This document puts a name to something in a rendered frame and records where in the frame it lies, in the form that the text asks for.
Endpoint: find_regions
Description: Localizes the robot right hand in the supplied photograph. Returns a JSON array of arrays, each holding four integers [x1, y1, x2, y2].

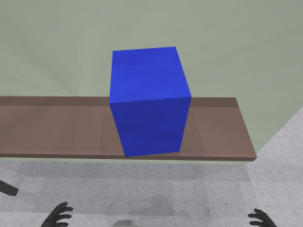
[[248, 208, 276, 227]]

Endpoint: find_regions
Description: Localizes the robot left hand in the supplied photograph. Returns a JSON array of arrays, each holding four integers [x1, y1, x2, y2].
[[41, 201, 73, 227]]

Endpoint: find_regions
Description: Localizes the table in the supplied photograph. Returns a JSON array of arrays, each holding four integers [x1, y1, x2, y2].
[[0, 96, 258, 196]]

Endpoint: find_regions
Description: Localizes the carton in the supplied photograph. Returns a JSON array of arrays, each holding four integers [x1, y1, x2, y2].
[[109, 46, 191, 157]]

